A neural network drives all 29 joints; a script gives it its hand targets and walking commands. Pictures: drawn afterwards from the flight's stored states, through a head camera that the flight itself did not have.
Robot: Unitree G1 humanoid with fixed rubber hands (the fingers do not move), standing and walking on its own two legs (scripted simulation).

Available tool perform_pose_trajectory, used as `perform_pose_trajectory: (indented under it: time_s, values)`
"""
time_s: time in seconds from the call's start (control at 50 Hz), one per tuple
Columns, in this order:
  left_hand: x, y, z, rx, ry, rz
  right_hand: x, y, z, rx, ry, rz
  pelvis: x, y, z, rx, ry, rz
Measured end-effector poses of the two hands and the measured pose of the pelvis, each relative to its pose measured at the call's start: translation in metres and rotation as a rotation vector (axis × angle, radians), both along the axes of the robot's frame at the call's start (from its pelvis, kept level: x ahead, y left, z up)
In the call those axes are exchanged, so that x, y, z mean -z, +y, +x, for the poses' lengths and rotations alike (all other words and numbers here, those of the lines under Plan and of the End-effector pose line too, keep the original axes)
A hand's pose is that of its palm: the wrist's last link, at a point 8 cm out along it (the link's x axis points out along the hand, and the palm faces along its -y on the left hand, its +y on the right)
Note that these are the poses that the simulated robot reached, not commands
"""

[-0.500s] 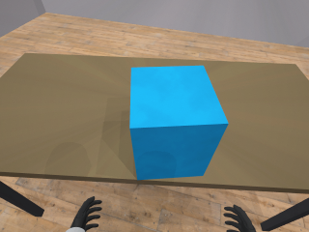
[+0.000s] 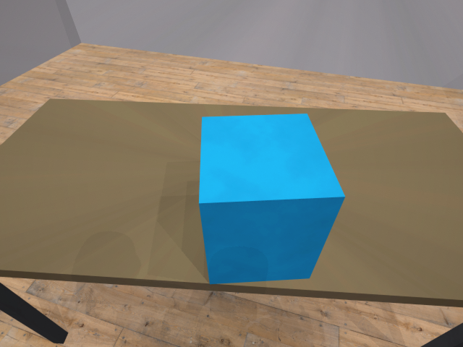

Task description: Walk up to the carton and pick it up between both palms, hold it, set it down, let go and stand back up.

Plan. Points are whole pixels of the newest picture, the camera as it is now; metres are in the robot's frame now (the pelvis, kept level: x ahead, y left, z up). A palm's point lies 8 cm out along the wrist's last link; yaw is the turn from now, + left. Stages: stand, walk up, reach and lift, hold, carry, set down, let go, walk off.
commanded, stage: stand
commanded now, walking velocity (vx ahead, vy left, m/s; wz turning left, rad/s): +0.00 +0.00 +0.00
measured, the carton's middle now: (257, 200) +0.37 -0.02 +0.07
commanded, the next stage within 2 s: none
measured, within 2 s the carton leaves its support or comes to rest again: neither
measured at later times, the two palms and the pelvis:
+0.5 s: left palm out of the picture +0.03 +0.29 -0.11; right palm out of the picture +0.04 -0.28 -0.11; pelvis -0.02 +0.01 +0.01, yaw -1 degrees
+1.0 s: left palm out of the picture +0.04 +0.28 -0.12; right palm out of the picture +0.03 -0.28 -0.12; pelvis -0.03 +0.00 +0.01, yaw -1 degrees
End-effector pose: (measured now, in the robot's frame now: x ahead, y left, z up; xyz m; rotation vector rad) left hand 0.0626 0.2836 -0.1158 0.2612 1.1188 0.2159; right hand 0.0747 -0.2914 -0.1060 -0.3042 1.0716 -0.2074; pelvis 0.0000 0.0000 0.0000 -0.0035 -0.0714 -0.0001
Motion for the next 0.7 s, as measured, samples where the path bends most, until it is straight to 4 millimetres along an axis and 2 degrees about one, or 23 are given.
perform_pose_trajectory:
  time_s: [0.28, 0.56, 0.7]
  values:
    - [-0.002, -0.001, -0.020, -0.016, 0.058, -0.009, 0.009, 0.017, -0.015, -0.014, 0.050, 0.050, -0.006, 0.004, -0.013, 0.003, -0.011, 0.002]
    - [-0.001, 0.007, -0.037, -0.018, 0.097, 0.000, 0.006, 0.009, -0.037, 0.021, 0.081, 0.029, -0.008, 0.005, -0.027, 0.017, -0.011, 0.011]
    - [0.001, 0.005, -0.042, -0.005, 0.126, -0.006, 0.008, 0.008, -0.050, 0.028, 0.119, 0.032, -0.008, 0.005, -0.031, 0.019, -0.008, 0.013]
